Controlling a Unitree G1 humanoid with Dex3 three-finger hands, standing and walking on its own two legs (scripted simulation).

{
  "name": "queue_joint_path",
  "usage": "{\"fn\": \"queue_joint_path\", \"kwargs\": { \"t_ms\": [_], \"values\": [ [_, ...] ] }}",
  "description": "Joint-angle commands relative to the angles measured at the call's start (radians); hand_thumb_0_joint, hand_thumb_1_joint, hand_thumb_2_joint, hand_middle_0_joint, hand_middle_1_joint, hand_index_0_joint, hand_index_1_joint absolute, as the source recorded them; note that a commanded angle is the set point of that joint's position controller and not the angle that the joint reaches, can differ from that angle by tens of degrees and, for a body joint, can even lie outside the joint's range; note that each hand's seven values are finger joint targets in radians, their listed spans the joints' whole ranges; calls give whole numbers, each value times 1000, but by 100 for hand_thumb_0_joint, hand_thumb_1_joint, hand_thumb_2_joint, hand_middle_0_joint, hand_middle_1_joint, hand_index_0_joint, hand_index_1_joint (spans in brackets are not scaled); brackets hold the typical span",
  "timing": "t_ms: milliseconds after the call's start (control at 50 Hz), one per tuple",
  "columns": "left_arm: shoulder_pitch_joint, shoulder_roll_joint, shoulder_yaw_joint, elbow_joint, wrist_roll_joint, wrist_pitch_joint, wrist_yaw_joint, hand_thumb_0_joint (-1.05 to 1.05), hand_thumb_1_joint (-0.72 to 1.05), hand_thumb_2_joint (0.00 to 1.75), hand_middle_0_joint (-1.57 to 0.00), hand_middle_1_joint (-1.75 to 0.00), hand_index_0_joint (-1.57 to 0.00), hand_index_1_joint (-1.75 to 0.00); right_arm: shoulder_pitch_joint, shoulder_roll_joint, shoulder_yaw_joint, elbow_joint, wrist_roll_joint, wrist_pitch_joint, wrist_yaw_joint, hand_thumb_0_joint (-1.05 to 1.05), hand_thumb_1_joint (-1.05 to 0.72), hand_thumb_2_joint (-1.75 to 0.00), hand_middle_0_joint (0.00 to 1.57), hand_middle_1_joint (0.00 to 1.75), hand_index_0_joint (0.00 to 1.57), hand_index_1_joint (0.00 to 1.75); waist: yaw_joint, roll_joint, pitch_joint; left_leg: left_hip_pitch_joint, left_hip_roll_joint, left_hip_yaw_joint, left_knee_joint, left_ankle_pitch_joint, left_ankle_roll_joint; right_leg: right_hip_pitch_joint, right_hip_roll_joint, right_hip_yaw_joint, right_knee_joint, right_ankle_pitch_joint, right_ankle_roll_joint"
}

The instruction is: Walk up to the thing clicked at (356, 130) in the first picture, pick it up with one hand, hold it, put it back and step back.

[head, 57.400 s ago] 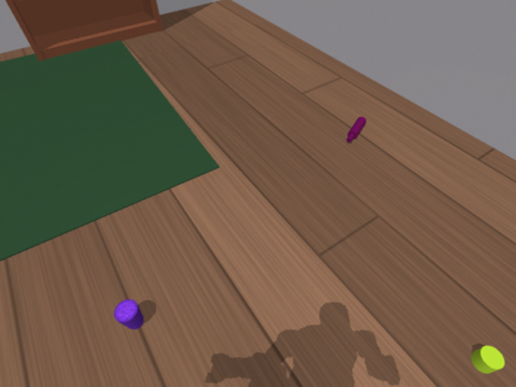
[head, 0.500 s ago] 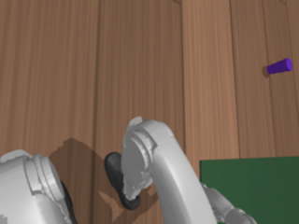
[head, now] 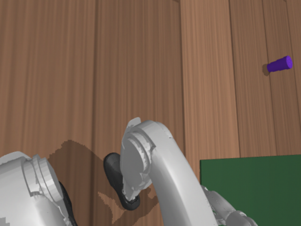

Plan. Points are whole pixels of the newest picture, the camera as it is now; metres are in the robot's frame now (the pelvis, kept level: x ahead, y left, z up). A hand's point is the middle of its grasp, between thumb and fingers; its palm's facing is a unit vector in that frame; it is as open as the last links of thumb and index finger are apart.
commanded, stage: open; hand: left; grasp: from above
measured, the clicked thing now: out of the picture +0.47 +0.36 -0.28
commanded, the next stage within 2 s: withdraw in 0.24 s
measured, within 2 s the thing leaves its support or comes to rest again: neither
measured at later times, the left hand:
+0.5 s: hand out of the picture +0.44 +0.38 -0.24, palm faces -0.41 -0.16 -0.90, open 13.9 cm
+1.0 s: hand out of the picture +0.42 +0.38 -0.08, palm faces -0.47 -0.13 -0.87, open 14.0 cm
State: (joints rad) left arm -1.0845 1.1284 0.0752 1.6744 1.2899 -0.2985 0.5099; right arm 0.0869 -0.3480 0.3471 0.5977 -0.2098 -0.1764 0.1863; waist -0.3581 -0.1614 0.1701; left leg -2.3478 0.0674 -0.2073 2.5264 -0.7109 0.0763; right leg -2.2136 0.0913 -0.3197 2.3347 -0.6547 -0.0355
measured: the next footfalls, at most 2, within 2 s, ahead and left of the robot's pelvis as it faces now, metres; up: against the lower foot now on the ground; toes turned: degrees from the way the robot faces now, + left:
none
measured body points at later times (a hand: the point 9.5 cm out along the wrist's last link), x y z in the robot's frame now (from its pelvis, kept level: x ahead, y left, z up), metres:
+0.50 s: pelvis +0.00 +0.00 +0.00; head +0.27 +0.15 +0.32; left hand +0.46 +0.39 -0.18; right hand +0.09 -0.24 -0.05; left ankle +0.07 +0.11 -0.28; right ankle +0.11 -0.08 -0.28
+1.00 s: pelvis +0.00 +0.00 +0.06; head +0.22 +0.11 +0.43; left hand +0.45 +0.39 -0.03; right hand +0.12 -0.25 -0.04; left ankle +0.07 +0.11 -0.28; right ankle +0.11 -0.08 -0.28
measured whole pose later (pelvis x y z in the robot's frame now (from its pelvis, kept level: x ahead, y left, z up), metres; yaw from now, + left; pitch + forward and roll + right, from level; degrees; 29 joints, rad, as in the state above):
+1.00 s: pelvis +0.00 +0.00 +0.06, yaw +7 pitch +34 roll -11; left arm -0.99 0.82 -0.04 1.27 1.12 -0.12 0.14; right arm 0.14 -0.29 0.15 0.62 -0.08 -0.03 0.15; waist -0.23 0.00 -0.06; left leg -2.24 0.04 -0.09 2.29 -0.66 0.07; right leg -2.14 0.06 -0.20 2.18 -0.66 -0.04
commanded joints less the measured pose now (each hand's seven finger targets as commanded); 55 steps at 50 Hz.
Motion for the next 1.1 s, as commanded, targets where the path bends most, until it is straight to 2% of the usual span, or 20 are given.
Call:
{"fn": "queue_joint_path", "kwargs": {
  "t_ms": [0, 40, 100, 140, 160, 280, 360, 440, 460, 520, 580, 640, 680, 720, 820, 880, 940, 1000, 1020, 1080],
  "values": [
    [-233, 257, 30, -104, -12, 5, 47, 0, -49, 96, -7, -104, -8, -102, 186, -322, -93, 13, 1, -5, -11, 0, -89, -90, 20, 30, 20, 30, -35, 589, -641, 529, 22, -12, -258, 245, -57, 309, 41, 39, -189, 254, 6],
    [-267, 216, -6, -141, -22, 2, 42, 0, -49, 95, -6, -104, -8, -102, 183, -322, -98, 12, 3, -10, -8, 0, -89, -90, 20, 30, 20, 30, -45, 603, -630, 529, 21, -13, -264, 241, -60, 307, 41, 37, -191, 257, 5],
    [-215, 259, 29, -101, -21, 16, 44, 0, -49, 96, -6, -104, -8, -102, 181, -326, -97, 12, 6, -8, -10, 0, -89, -90, 20, 30, 20, 30, -27, 585, -659, 531, 23, -17, -262, 237, -60, 318, 40, 37, -188, 248, 5],
    [-240, 211, -7, -134, -27, 11, 37, 0, -49, 95, -6, -105, -8, -103, 175, -318, -99, 10, 5, -7, -9, 0, -89, -90, 20, 30, 20, 30, -31, 612, -648, 534, 22, -14, -268, 255, -63, 318, 45, 33, -187, 265, 3],
    [-209, 243, 27, -93, -31, 17, 41, 0, -48, 96, -6, -105, -8, -103, 175, -329, -102, 13, 5, -6, -9, 0, -89, -90, 20, 30, 20, 30, -29, 589, -653, 540, 23, -24, -271, 247, -63, 313, 40, 29, -187, 255, 5],
    [-230, 228, 9, -102, -23, 12, 36, 0, -48, 95, -6, -105, -8, -102, 169, -326, -100, 5, 7, -3, -10, 0, -89, -90, 20, 30, 20, 30, -40, 585, -639, 517, 21, -18, -261, 235, -59, 301, 42, 34, -186, 251, 4],
    [-234, 250, 29, -109, -20, 6, 38, 0, -49, 96, -7, -101, -8, -99, 184, -325, -95, 13, 4, -3, -10, 0, -90, -90, 20, 30, 20, 30, -42, 582, -626, 525, 22, -25, -265, 234, -61, 288, 36, 32, -188, 241, 5],
    [-279, 259, 37, -224, -24, 11, 55, 0, -50, 97, -7, -101, -8, -99, 188, -317, -108, 7, 2, -11, -5, 0, -90, -90, 20, 30, 20, 30, -9, 659, -727, 588, 19, -3, -268, 296, -65, 347, 43, 39, -191, 301, 4],
    [-257, 269, 58, -237, -30, 18, 58, 0, -50, 97, -7, -101, -8, -99, 184, -316, -117, 11, 3, -11, -1, 0, -90, -90, 20, 30, 20, 30, 7, 675, -768, 604, 20, -1, -267, 324, -67, 358, 44, 39, -188, 324, 5],
    [-213, 253, 75, -295, -47, 58, 42, 0, -51, 97, -6, -100, -7, -99, 196, -299, -143, 9, 15, -8, 7, 0, -90, -90, 20, 30, 20, 30, 41, 709, -817, 622, 17, 16, -276, 359, -67, 352, 45, 47, -193, 337, 2],
    [-190, 226, 88, -410, -74, 97, -7, 0, -52, 98, -6, -99, -7, -98, 205, -286, -188, 13, 33, -1, 21, 0, -90, -90, 20, 30, 20, 30, 84, 768, -853, 661, 11, 13, -312, 370, -80, 291, 32, 56, -177, 307, -8],
    [-143, 147, 79, -510, -110, 132, -80, 0, -53, 99, -6, -98, -6, -98, 216, -273, -240, 12, 58, 22, 34, 0, -90, -90, 20, 30, 20, 30, 115, 758, -910, 692, 6, 12, -348, 356, -79, 253, 25, 71, -194, 272, -9],
    [-140, 43, 24, -585, -136, 155, -136, 0, -53, 99, -6, -98, -6, -98, 233, -256, -264, 18, 81, 47, 39, 0, -90, -90, 20, 30, 20, 30, 112, 724, -922, 694, 2, 21, -378, 335, -71, 255, 23, 85, -229, 261, -7],
    [-154, -54, -36, -607, -165, 177, -196, 0, -52, 99, -7, -98, -6, -98, 260, -244, -287, 26, 105, 71, 37, 0, -90, -90, 20, 30, 20, 30, 87, 651, -885, 666, -2, 18, -427, 266, -63, 249, 18, 99, -266, 226, -10],
    [-170, -141, -93, -613, -203, 200, -301, 0, -50, 98, -8, -98, -8, -98, 295, -214, -306, 34, 134, 131, 1, 0, -89, -90, 20, 30, 20, 30, 67, 478, -803, 581, -24, 47, -471, 178, -43, 309, 13, 139, -341, 195, -14],
    [-192, -130, -89, -562, -194, 189, -338, 0, -49, 99, -8, -98, -8, -98, 290, -203, -297, 26, 139, 151, -34, 0, -89, -90, 20, 30, 20, 30, 62, 405, -750, 527, -37, 57, -478, 140, -36, 311, 6, 150, -369, 151, -19],
    [-204, -94, -76, -517, -169, 161, -342, 0, -48, 97, -10, -97, -10, -97, 279, -183, -280, 19, 134, 164, -61, 0, -89, -90, 20, 30, 20, 30, 74, 384, -757, 509, -46, 91, -462, 159, -31, 358, 8, 169, -381, 156, -17],
    [-204, -74, -67, -429, -154, 131, -318, 0, -48, 98, -9, -99, -9, -98, 260, -174, -256, 19, 128, 165, -76, 0, -89, -90, 20, 30, 20, 30, 82, 375, -738, 471, -52, 104, -458, 148, -30, 359, 9, 182, -375, 132, -17],
    [-229, -67, -67, -406, -139, 118, -308, 0, -49, 98, -8, -99, -9, -99, 261, -177, -249, 23, 122, 165, -80, 0, -89, -90, 20, 30, 20, 30, 66, 379, -724, 462, -51, 105, -445, 144, -28, 343, 9, 177, -375, 133, -16],
    [-251, -43, -57, -328, -109, 84, -260, 0, -49, 98, -8, -100, -9, -99, 257, -174, -228, 23, 109, 166, -87, 0, -89, -89, 20, 30, 20, 30, 61, 388, -761, 444, -49, 110, -413, 164, -27, 370, 15, 191, -347, 143, -14]
  ]
}}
